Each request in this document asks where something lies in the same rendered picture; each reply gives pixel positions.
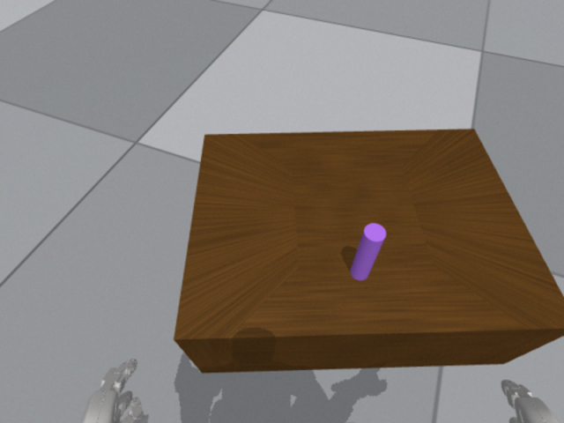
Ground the right robot hand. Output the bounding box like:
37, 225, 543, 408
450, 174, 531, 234
501, 380, 560, 423

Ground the left robot hand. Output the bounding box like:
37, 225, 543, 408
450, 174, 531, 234
81, 359, 149, 423

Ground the can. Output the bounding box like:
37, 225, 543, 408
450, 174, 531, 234
350, 223, 386, 280

